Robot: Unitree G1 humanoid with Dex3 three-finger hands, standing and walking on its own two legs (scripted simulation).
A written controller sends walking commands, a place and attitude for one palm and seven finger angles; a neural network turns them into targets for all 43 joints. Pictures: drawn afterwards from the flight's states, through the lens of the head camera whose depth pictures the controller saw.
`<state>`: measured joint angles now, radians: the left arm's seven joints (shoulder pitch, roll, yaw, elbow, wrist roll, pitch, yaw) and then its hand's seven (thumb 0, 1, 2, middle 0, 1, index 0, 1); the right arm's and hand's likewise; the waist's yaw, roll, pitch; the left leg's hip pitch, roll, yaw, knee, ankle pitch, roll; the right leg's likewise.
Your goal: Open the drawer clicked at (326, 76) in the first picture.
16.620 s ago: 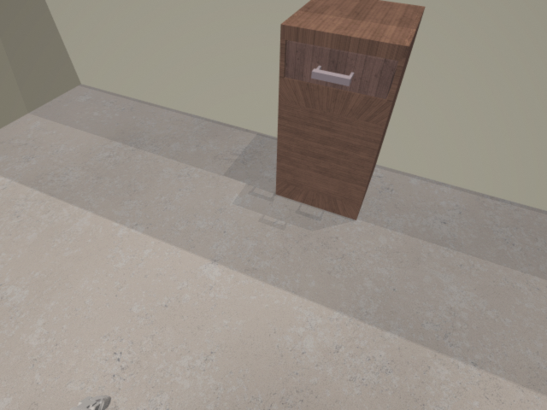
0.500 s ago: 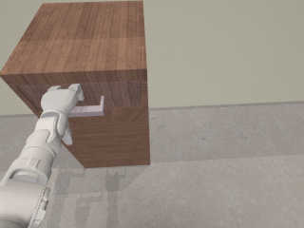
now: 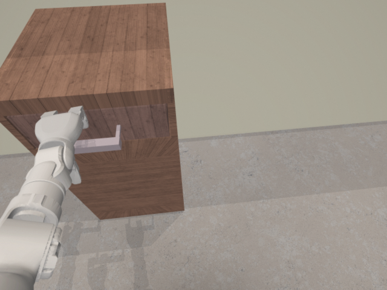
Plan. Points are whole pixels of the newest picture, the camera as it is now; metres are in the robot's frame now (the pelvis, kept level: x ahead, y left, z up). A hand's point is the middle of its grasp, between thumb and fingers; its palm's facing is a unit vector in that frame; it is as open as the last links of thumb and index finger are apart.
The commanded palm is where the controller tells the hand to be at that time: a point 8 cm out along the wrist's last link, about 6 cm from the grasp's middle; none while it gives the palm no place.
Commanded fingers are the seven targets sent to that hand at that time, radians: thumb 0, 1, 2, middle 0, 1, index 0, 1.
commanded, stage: move the hooked fingers above the handle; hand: left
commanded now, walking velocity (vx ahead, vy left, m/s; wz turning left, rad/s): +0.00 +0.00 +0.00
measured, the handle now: (94, 138) +0.50 +0.25 -0.03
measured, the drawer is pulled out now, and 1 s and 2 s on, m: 0.00 0.00 0.00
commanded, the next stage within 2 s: lower the fingers behind the handle in 0.24 s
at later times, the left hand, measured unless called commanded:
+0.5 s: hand (86, 132) +0.46 +0.24 +0.05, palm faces -0.05 -0.01 -1.00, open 13.6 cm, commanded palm +0.42 +0.26 +0.08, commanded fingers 0.00 -0.50 0.30 -0.30 -1.20 -0.30 -1.20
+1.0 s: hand (82, 148) +0.46 +0.27 -0.02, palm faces +0.00 -0.03 -1.00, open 13.7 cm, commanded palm +0.44 +0.26 +0.04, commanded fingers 0.00 -0.50 0.30 -0.30 -1.20 -0.30 -1.20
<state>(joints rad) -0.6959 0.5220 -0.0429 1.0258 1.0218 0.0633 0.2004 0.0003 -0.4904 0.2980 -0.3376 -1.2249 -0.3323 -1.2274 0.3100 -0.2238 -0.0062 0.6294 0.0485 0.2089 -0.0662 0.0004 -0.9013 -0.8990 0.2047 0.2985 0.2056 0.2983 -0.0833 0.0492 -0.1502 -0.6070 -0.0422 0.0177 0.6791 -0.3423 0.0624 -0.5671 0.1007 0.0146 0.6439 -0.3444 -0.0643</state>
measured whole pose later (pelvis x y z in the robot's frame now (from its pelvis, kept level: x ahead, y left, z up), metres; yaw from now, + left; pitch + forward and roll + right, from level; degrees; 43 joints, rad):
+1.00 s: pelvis -0.01 +0.02 -0.03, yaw +1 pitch +22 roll -4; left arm -0.79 0.47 -0.04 1.06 1.09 0.01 0.41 0.00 -0.49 0.30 -0.32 -1.23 -0.34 -1.23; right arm 0.32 -0.25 -0.05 0.68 0.00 0.16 -0.01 0.00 -0.90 -0.90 0.20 0.30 0.20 0.30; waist -0.10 0.06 -0.18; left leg -0.89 -0.05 -0.01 0.92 -0.42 0.09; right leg -0.82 0.09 -0.04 0.84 -0.41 -0.04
